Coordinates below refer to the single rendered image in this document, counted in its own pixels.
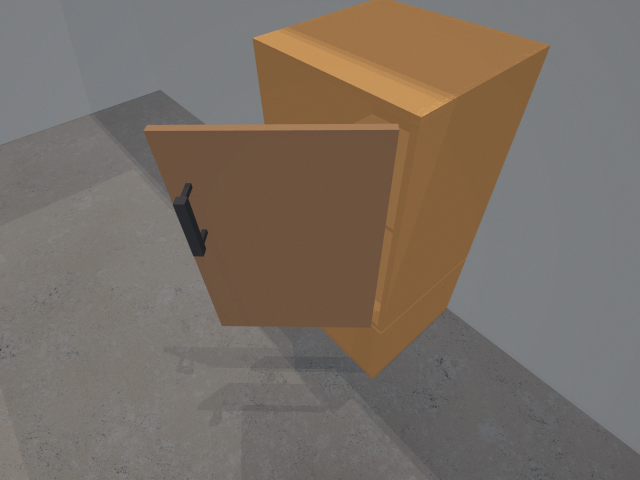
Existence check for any handle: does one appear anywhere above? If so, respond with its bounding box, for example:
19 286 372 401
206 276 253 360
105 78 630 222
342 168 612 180
173 183 208 256

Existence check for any cupboard door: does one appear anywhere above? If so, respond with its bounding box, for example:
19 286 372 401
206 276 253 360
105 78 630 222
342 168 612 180
144 124 399 328

